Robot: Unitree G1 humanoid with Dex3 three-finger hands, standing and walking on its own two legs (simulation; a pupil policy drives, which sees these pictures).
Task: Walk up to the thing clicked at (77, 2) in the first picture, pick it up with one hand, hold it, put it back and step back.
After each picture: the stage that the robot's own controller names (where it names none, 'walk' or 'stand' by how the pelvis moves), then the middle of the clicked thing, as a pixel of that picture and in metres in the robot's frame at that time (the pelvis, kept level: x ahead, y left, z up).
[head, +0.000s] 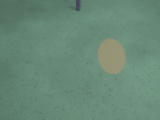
stand; (78, 2) +2.20 +0.07 -0.66
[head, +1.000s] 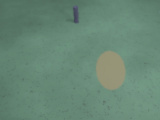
walk; (76, 14) +2.06 +0.22 -0.65
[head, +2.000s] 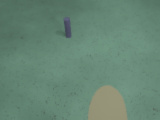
walk; (67, 28) +1.45 +0.26 -0.65
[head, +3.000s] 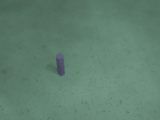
walk; (60, 65) +0.97 +0.24 -0.64
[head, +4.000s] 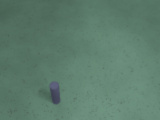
walk; (55, 93) +0.65 +0.19 -0.63
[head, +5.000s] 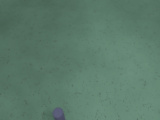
stand; (60, 119) +0.43 +0.18 -0.63
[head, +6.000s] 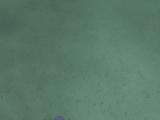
stand; out of the picture +0.40 +0.15 -0.65
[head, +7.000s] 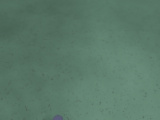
stand; out of the picture +0.42 +0.17 -0.66
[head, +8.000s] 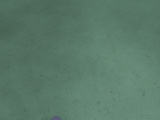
stand; out of the picture +0.41 +0.18 -0.66
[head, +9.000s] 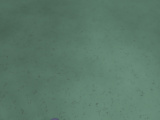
stand; out of the picture +0.40 +0.19 -0.66
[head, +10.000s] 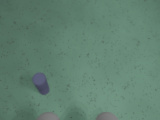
go down; (42, 85) +0.44 +0.19 -0.47
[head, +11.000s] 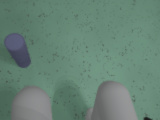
go down; (20, 53) +0.48 +0.23 -0.27
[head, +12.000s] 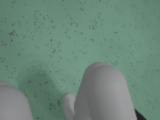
close in; out of the picture +0.47 +0.27 -0.17
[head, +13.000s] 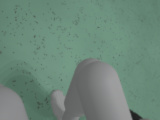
close; out of the picture +0.46 +0.28 -0.16
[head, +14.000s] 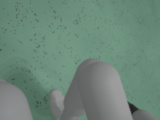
lift; out of the picture +0.43 +0.27 -0.17
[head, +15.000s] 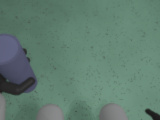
lift; (17, 70) +0.35 +0.20 +0.03
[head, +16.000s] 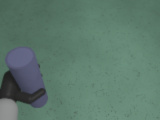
hold; (31, 82) +0.33 +0.17 +0.04
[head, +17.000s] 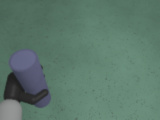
hold; (34, 83) +0.33 +0.16 +0.05
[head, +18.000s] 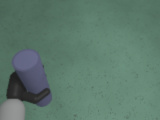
crouch; (36, 82) +0.33 +0.16 +0.03
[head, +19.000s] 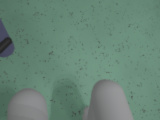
crouch; out of the picture +0.48 +0.22 -0.05
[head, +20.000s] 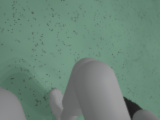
lower; out of the picture +0.45 +0.29 -0.17
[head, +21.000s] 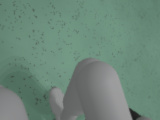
lower; out of the picture +0.46 +0.30 -0.17
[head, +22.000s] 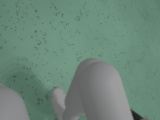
lower; out of the picture +0.45 +0.30 -0.17
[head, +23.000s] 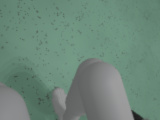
lower; out of the picture +0.45 +0.29 -0.17
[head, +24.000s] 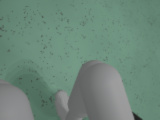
loosen; out of the picture +0.45 +0.27 -0.15
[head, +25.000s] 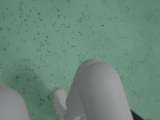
withdraw; out of the picture +0.45 +0.27 -0.17
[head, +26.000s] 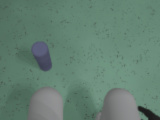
walk; (43, 58) +0.48 +0.19 -0.32
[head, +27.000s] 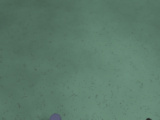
stand; out of the picture +0.40 +0.16 -0.59
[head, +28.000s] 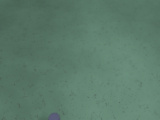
stand; out of the picture +0.41 +0.17 -0.60
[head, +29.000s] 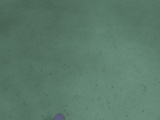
stand; out of the picture +0.41 +0.16 -0.63
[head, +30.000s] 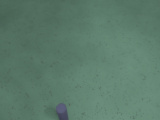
walk; (62, 114) +0.44 +0.15 -0.64
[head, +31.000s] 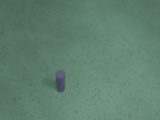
walk; (60, 82) +0.65 +0.13 -0.64
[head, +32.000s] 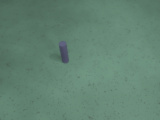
walk; (64, 52) +1.00 +0.24 -0.63
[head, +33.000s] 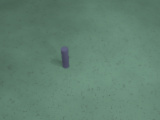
stand; (65, 58) +1.06 +0.17 -0.64
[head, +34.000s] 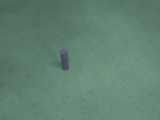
stand; (64, 60) +1.06 +0.18 -0.66
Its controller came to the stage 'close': yes
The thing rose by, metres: 0.70
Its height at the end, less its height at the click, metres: +0.00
